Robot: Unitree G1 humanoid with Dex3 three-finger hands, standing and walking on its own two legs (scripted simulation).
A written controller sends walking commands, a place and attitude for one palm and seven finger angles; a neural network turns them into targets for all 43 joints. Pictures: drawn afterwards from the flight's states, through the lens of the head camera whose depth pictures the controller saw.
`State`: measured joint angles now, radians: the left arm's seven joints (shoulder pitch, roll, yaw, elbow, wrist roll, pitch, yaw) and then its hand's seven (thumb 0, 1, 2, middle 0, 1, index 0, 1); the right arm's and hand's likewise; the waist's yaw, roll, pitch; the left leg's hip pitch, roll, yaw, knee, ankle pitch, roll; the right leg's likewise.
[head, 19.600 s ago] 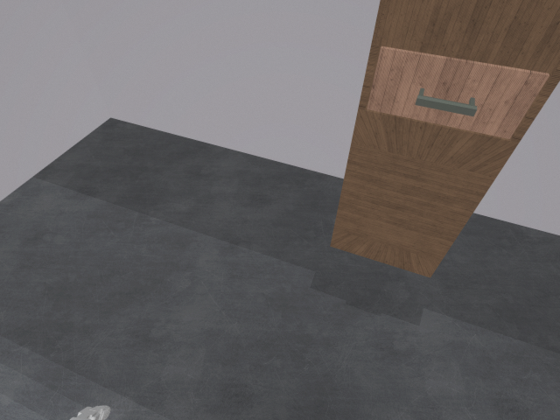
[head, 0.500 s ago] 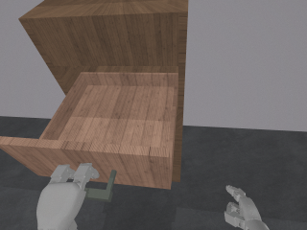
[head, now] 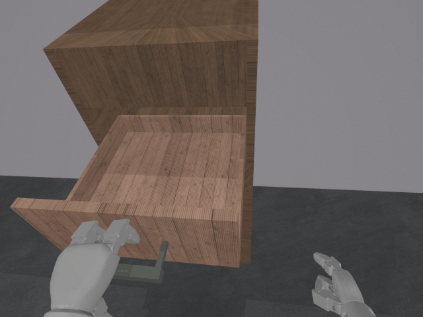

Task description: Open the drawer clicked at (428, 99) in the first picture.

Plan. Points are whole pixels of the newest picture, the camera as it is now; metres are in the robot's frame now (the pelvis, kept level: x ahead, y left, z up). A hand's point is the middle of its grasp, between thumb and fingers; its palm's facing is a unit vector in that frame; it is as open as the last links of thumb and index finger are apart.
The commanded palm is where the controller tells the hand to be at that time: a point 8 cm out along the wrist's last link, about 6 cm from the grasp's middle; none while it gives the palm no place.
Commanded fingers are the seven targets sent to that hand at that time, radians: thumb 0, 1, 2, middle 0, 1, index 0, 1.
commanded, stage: lift the hand off the handle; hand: left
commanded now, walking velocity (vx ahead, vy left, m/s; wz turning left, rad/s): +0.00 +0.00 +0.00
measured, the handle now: (126, 258) +0.20 +0.19 +0.05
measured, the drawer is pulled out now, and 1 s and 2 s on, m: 0.28 0.28 0.28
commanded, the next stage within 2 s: draw the hand back to the body in 0.86 s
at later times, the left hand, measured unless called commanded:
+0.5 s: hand (84, 252) +0.17 +0.21 +0.14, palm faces +0.15 -0.16 -0.97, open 13.4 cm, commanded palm +0.12 +0.20 +0.21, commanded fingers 0.00 -0.50 0.30 -0.30 -1.20 -0.30 -1.20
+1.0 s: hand (80, 224) +0.18 +0.20 +0.19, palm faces +0.20 -0.18 -0.96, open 13.8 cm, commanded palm +0.13 +0.20 +0.25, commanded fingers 0.00 -0.50 0.30 -0.30 -1.20 -0.30 -1.20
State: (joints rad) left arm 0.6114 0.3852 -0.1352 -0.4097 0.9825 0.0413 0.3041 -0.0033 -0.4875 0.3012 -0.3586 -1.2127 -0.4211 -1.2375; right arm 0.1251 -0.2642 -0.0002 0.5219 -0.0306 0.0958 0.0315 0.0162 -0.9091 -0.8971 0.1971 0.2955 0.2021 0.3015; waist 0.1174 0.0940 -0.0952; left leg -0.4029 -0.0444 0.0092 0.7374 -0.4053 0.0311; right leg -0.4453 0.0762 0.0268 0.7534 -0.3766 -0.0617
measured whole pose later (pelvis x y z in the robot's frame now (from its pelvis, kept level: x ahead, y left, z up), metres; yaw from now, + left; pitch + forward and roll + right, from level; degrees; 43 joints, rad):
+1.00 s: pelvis -0.01 +0.01 +0.02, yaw +0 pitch -3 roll +0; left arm 0.39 0.49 -0.05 -0.67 0.82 0.23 -0.02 0.00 -0.49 0.30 -0.32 -1.20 -0.32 -1.20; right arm 0.06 -0.28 0.06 0.51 0.05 0.19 0.06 0.02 -0.91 -0.90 0.20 0.30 0.20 0.30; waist 0.11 0.14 -0.02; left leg -0.16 -0.04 0.00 0.49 -0.28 0.04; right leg -0.19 0.07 0.04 0.49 -0.24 -0.05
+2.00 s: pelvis +0.02 +0.01 +0.02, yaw +3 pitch -2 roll -1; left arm 0.54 0.35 0.30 -0.63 -0.09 -0.14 0.10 -0.01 -0.03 0.50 -0.28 -0.89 -0.27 -0.90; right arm 0.19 -0.20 0.04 0.61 0.03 -0.12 -0.06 0.02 -0.91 -0.90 0.20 0.30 0.20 0.30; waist 0.04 0.06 -0.01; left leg -0.14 -0.05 -0.05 0.50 -0.32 0.04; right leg -0.15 0.06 -0.01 0.47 -0.29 -0.05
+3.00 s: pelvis -0.01 +0.00 +0.02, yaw +4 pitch +2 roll +0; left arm 0.62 0.42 0.41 -0.61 -0.07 -0.21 0.12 0.01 0.89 0.90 -0.22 -0.30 -0.21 -0.30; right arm 0.17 -0.24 -0.04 0.58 0.05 -0.01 -0.07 0.02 -0.91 -0.90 0.20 0.30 0.20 0.30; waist -0.02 0.04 0.03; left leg -0.28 -0.06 -0.06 0.51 -0.26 0.04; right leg -0.28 0.05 -0.03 0.49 -0.24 -0.05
